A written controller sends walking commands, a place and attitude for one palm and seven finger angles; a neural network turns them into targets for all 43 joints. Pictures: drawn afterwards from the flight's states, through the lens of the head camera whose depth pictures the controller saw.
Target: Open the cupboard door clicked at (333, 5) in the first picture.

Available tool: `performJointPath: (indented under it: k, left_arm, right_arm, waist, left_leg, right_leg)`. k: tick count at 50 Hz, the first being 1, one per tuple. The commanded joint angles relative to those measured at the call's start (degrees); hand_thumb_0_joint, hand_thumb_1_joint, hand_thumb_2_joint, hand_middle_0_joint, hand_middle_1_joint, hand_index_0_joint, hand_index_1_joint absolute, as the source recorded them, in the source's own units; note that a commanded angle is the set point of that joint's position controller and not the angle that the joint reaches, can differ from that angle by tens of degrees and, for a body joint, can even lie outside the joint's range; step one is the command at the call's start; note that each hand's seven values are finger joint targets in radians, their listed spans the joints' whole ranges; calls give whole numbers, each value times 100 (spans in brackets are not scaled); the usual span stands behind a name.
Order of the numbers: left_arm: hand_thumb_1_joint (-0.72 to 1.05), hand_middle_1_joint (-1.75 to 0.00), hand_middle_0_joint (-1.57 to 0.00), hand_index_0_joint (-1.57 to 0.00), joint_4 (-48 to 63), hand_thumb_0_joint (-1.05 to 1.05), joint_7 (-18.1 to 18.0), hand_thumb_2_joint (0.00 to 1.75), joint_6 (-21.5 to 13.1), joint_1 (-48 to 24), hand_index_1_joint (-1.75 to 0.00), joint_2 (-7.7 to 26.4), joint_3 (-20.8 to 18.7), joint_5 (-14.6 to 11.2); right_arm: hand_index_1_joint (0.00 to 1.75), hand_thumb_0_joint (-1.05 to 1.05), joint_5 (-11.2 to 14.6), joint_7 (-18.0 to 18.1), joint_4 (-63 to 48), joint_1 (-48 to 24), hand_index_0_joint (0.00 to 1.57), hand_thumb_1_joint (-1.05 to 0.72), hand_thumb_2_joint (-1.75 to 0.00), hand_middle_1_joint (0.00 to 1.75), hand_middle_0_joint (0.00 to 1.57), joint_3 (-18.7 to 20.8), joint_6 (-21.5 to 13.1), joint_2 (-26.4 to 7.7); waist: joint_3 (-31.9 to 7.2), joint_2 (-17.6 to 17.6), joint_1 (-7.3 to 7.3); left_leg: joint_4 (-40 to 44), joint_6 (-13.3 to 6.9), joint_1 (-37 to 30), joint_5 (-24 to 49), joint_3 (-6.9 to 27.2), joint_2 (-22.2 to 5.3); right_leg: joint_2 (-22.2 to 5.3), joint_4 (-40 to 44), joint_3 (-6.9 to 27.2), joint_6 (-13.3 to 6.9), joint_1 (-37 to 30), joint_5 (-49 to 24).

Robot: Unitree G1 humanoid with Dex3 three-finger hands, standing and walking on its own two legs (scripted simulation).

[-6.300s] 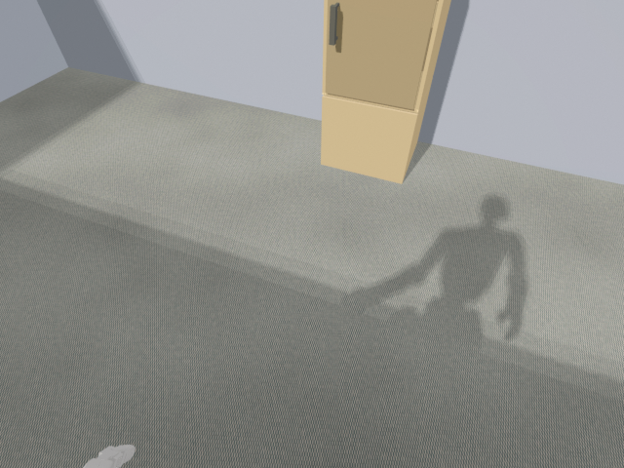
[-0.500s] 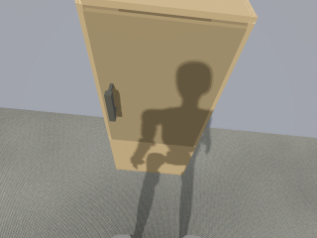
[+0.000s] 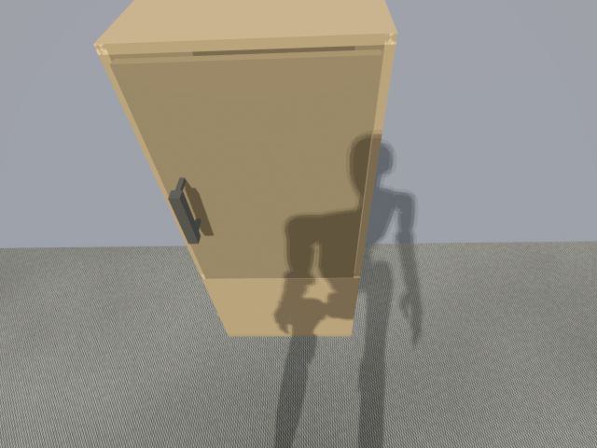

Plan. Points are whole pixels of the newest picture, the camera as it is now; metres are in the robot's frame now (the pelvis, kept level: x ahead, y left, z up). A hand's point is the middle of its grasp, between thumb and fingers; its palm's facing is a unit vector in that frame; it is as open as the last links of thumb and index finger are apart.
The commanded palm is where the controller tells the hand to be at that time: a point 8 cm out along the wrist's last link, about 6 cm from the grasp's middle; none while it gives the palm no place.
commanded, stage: come to a stop and stand still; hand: left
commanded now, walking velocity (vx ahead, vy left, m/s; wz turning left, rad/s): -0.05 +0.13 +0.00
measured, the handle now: (187, 211) +0.55 +0.27 -0.05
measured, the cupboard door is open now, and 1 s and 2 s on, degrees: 0 0 0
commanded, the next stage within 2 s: look again from close up in 0.50 s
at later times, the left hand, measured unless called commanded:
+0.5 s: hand out of the picture +0.03 +0.21 -0.18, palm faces +0.02 -0.98 -0.21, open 7.4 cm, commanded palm none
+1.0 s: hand out of the picture +0.00 +0.22 -0.18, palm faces +0.02 -0.97 -0.23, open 7.4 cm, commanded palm none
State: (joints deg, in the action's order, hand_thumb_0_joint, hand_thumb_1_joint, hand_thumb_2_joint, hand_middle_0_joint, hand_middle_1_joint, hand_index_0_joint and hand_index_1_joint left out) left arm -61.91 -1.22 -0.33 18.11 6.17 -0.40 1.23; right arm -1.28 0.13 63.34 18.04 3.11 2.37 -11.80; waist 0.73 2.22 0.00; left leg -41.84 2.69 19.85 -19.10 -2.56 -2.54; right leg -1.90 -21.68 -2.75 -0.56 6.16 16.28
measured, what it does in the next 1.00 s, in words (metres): steps on the spot: left foot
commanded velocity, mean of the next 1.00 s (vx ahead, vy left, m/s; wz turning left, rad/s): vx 0.00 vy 0.00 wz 0.00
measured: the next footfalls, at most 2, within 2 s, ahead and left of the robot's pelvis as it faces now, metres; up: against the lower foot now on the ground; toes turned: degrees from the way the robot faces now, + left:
left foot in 0.16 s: +0.03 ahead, +0.14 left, +0.00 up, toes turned +6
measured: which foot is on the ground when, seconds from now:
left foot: up 0.00-0.14, down 0.16-1.00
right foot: down 0.00-1.00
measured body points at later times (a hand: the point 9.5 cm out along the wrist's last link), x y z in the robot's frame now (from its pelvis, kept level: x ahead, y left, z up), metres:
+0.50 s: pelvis +0.01 +0.04 -0.01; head +0.03 +0.04 +0.44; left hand +0.03 +0.27 -0.16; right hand +0.08 -0.18 -0.16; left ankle -0.01 +0.14 -0.75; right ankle -0.05 -0.10 -0.75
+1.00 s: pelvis -0.04 +0.03 -0.01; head -0.07 +0.03 +0.44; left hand +0.00 +0.27 -0.16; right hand +0.01 -0.22 -0.16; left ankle -0.01 +0.14 -0.75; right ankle -0.05 -0.10 -0.75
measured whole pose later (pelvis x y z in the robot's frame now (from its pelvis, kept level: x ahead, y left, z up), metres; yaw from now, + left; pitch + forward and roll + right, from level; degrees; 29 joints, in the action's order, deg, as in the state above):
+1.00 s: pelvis -0.04 +0.03 -0.01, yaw +1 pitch -4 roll +0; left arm -56.2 -1.5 1.0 16.0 12.3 0.5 0.9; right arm -1.4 0.7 57.6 14.6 1.3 0.9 -11.8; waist 0.1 -0.3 -0.5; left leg -30.9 -0.5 13.8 -13.7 -4.5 -2.2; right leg -2.4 -30.3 -4.9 0.5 9.4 17.3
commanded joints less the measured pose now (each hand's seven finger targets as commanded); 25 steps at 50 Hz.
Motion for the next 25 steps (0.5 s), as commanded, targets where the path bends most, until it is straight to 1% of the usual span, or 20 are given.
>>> performJointPath:
  k: [1, 2, 4, 5, 6, 7, 8, 9, 10, 11, 12, 14, 15, 16, 17, 18, 19, 20, 22, 25]
  left_arm:
    - [90, -30, -20, -20, 53, 0, -148, 90, -114, 548, -30, 1214, -334, 20]
    - [90, -30, -20, -20, 46, 0, -167, 90, -90, 541, -30, 1224, -351, 30]
    - [90, -30, -20, -20, 38, 0, -181, 90, -55, 387, -30, 1224, -348, 20]
    - [90, -30, -20, -20, 57, 0, -184, 90, -31, 215, -30, 1191, -344, 4]
    - [90, -30, -20, -20, 79, 0, -178, 90, -15, 80, -30, 1152, -326, -26]
    - [90, -30, -20, -20, 117, 0, -168, 90, 6, 95, -30, 981, -290, -51]
    - [90, -30, -20, -20, 121, 0, -159, 90, 26, 223, -30, 743, -231, -69]
    - [90, -30, -20, -20, 95, 0, -177, 90, 55, 215, -30, 618, -187, -61]
    - [90, -30, -20, -20, 60, 0, -175, 90, 103, 137, -30, 568, -171, -34]
    - [90, -30, -20, -20, 23, 0, -159, 90, 142, 51, -30, 557, -145, -42]
    - [90, -30, -20, -20, -3, 0, -140, 90, 159, -26, -30, 604, -126, -51]
    - [90, -30, -20, -20, -88, 0, -122, 90, 158, 76, -30, 637, -107, -47]
    - [90, -30, -20, -20, -162, 0, -116, 90, 138, 210, -30, 655, -103, -44]
    - [90, -30, -20, -20, -219, 0, -114, 90, 99, 306, -30, 704, -91, -36]
    - [90, -30, -20, -20, -247, 0, -117, 90, 63, 289, -30, 779, -87, -19]
    - [90, -30, -20, -20, -235, 0, -116, 90, 34, 212, -30, 853, -86, -19]
    - [90, -30, -20, -20, -212, 0, -117, 90, 15, 77, -30, 871, -91, -18]
    - [90, -30, -20, -20, -179, 0, -117, 90, 2, 33, -30, 867, -81, -20]
    - [90, -30, -20, -20, -131, 0, -123, 90, -5, -48, -30, 852, -68, -33]
    - [90, -30, -20, -20, -122, 0, -126, 90, 2, -79, -30, 867, -74, -33]
  right_arm:
    - [30, 0, 81, 61, -548, -555, 20, -90, -90, 30, 20, -15, -176, -218]
    - [30, 0, 94, 73, -560, -599, 20, -90, -90, 30, 20, -24, -175, -206]
    - [30, 0, 115, 94, -511, -465, 20, -90, -90, 30, 20, -37, -182, -142]
    - [30, 0, 120, 105, -431, -282, 20, -90, -90, 30, 20, -33, -195, -100]
    - [30, 0, 113, 116, -322, -21, 20, -90, -90, 30, 20, -47, -237, -117]
    - [30, 0, 79, 143, -248, 173, 20, -90, -90, 30, 20, -17, -304, -332]
    - [30, 0, 66, 175, -226, 200, 20, -90, -90, 30, 20, 28, -328, -591]
    - [30, 0, 66, 192, -232, 115, 20, -90, -90, 30, 20, 44, -292, -704]
    - [30, 0, 64, 195, -236, -31, 20, -90, -90, 30, 20, 38, -273, -669]
    - [30, 0, 65, 213, -234, -211, 20, -90, -90, 30, 20, 0, -283, -571]
    - [30, 0, 69, 235, -243, -287, 20, -90, -90, 30, 20, -38, -284, -504]
    - [30, 0, 71, 258, -247, -415, 20, -90, -90, 30, 20, -74, -293, -448]
    - [30, 0, 85, 262, -245, -479, 20, -90, -90, 30, 20, -78, -295, -426]
    - [30, 0, 97, 254, -265, -527, 20, -90, -90, 30, 20, -79, -304, -407]
    - [30, 0, 111, 230, -261, -551, 20, -90, -90, 30, 20, -81, -303, -340]
    - [30, 0, 114, 209, -275, -545, 20, -90, -90, 30, 20, -76, -297, -294]
    - [30, 0, 105, 199, -247, -500, 20, -90, -90, 30, 20, -64, -287, -289]
    - [30, 0, 108, 199, -221, -423, 20, -90, -90, 30, 20, -58, -293, -308]
    - [30, 0, 94, 189, -145, -388, 20, -90, -90, 30, 20, -77, -317, -325]
    - [30, 0, 88, 184, -81, -400, 20, -90, -90, 30, 20, -100, -345, -305]
  waist:
    - [113, -1180, 363]
    - [92, -1211, 377]
    - [-23, -1251, 253]
    - [-32, -1249, 132]
    - [-182, -1164, 3]
    - [-412, -629, -28]
    - [-638, 96, 25]
    - [-535, 387, 44]
    - [-217, 496, 41]
    - [-5, 771, 61]
    - [221, 782, 60]
    - [298, 740, 118]
    - [237, 566, 180]
    - [72, 364, 188]
    - [47, 93, 139]
    - [-13, -182, 69]
    - [-24, -523, 6]
    - [-73, -744, -8]
    - [-136, -574, -25]
    - [-78, -354, 11]
  left_leg:
    - [141, 14, 787, -486, -23, -14]
    - [304, -1, 650, -506, -35, 4]
    - [961, -26, 108, -131, -120, 78]
    - [1487, -46, -420, 399, -209, 122]
    - [2017, -88, -1010, 1183, -231, 120]
    - [1984, -242, -1735, 2514, 59, -295]
    - [1623, -578, -2208, 3864, 629, -915]
    - [1734, -837, -2004, 3927, 744, -1218]
    - [1994, -922, -1567, 3456, 732, -1253]
    - [2220, -966, -1443, 3334, 830, -1161]
    - [2367, -989, -1250, 3258, 812, -1122]
    - [2255, -940, -1235, 3554, 644, -997]
    - [2109, -874, -1266, 3528, 536, -899]
    - [1938, -737, -1308, 3332, 440, -743]
    - [1840, -560, -1284, 2848, 288, -555]
    - [1789, -460, -1371, 2641, 221, -452]
    - [1782, -417, -1425, 2591, 204, -438]
    - [1797, -413, -1485, 2680, 192, -458]
    - [1903, -396, -1550, 2714, 191, -472]
    - [1985, -407, -1545, 2778, 204, -480]
  right_leg:
    - [-1671, 94, 1061, -858, -891, -3948]
    - [-1687, -21, 1076, -880, -869, -4220]
    - [-1526, -266, 930, -754, -644, -4340]
    - [-1369, -427, 795, -602, -335, -4062]
    - [-1096, -670, 588, -386, -85, -3640]
    - [-762, -989, 364, -157, 362, -2683]
    - [-471, -1084, 106, 56, 841, -1278]
    - [-318, -1006, -43, 156, 876, 199]
    - [-264, -1158, -68, 189, 804, 705]
    - [-294, -1285, -71, 210, 890, 727]
    - [-315, -1372, -6, 201, 894, 807]
    - [-372, -1089, 43, 175, 798, 509]
    - [-393, -720, 61, 161, 623, 114]
    - [-446, -260, 147, 143, 445, -598]
    - [-560, -66, 286, 92, 372, -1226]
    - [-651, -68, 349, 52, 371, -1713]
    - [-663, -101, 322, 36, 356, -1993]
    - [-659, -123, 242, 47, 302, -2205]
    - [-646, -102, 219, 68, 278, -2021]
    - [-613, -15, 178, 87, 235, -1754]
